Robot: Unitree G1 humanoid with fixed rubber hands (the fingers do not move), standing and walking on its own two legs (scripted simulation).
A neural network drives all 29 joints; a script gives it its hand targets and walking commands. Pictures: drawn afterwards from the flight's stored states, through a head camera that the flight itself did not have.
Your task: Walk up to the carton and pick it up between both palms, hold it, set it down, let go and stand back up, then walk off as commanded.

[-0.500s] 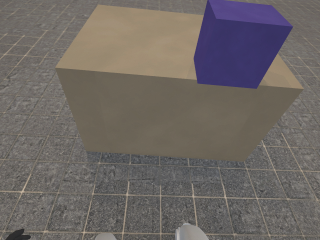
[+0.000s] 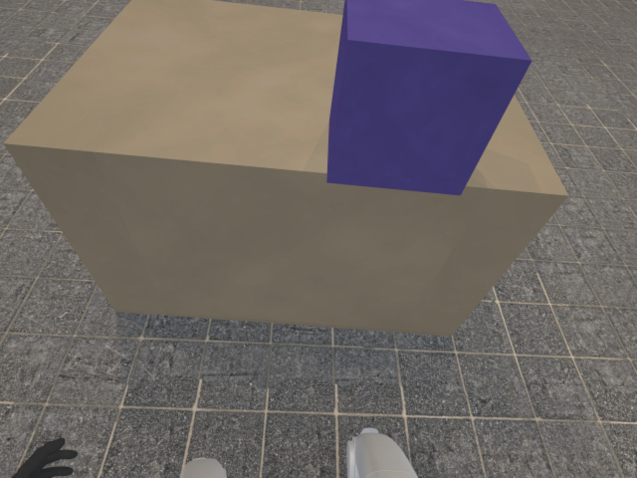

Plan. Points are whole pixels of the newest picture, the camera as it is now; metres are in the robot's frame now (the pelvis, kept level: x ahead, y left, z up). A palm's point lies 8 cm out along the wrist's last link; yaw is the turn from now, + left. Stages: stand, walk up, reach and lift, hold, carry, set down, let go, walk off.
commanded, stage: walk up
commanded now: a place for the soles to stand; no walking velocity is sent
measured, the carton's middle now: (407, 97) +0.72 -0.17 +0.10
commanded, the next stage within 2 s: none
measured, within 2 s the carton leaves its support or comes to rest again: neither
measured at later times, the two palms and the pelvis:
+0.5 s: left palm out of the picture +0.10 +0.24 -0.08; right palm (566, 431) +0.20 -0.36 -0.08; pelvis +0.06 -0.07 +0.03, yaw +5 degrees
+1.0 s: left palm (74, 477) +0.15 +0.26 -0.03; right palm (571, 448) +0.17 -0.32 -0.04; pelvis +0.07 -0.04 +0.08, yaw +5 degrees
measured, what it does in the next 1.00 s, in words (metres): steps on the spot: left foot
